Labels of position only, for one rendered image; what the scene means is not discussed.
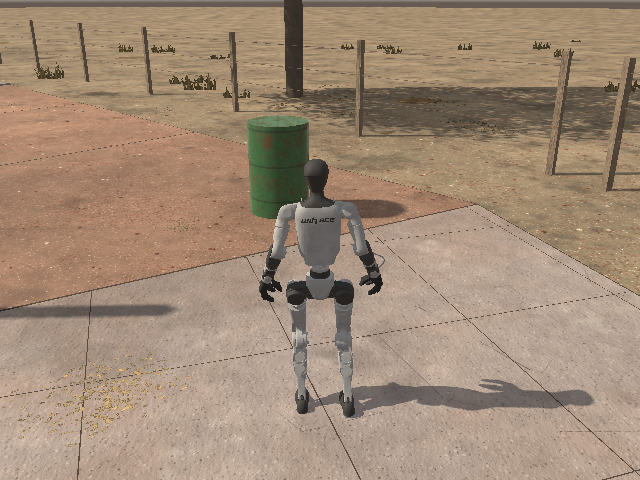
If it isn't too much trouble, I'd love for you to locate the robot left forearm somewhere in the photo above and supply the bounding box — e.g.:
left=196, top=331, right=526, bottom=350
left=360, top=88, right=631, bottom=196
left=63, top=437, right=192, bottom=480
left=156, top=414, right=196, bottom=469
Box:
left=261, top=244, right=281, bottom=284

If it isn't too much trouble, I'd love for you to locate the right robot foot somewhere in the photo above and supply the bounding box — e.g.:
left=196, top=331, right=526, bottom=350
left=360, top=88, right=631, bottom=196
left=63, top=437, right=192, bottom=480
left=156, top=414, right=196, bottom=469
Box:
left=339, top=390, right=355, bottom=417

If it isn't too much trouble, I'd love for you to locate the right robot upper arm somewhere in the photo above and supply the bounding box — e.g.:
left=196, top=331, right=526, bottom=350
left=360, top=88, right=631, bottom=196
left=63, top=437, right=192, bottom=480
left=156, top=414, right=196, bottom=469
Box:
left=338, top=201, right=369, bottom=256

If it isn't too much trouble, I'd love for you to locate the right robot hand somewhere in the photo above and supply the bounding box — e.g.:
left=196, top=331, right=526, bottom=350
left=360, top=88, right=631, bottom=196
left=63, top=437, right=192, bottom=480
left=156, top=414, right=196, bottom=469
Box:
left=359, top=274, right=383, bottom=295

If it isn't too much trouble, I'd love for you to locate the robot right thigh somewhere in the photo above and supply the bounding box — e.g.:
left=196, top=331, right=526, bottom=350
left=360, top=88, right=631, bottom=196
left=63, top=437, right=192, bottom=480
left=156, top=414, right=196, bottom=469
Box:
left=334, top=279, right=354, bottom=351

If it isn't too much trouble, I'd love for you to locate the robot right forearm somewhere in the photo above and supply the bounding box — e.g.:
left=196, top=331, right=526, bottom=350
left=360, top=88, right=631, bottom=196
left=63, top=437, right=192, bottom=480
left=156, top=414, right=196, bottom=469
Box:
left=359, top=240, right=380, bottom=278

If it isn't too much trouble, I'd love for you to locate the left robot upper arm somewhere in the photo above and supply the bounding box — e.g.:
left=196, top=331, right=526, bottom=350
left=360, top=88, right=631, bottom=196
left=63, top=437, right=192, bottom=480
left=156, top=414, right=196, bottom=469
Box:
left=270, top=203, right=297, bottom=260

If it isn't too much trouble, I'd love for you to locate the left robot hand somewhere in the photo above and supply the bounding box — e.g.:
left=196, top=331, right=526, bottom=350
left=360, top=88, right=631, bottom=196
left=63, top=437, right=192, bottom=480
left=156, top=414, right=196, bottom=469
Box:
left=259, top=280, right=282, bottom=302

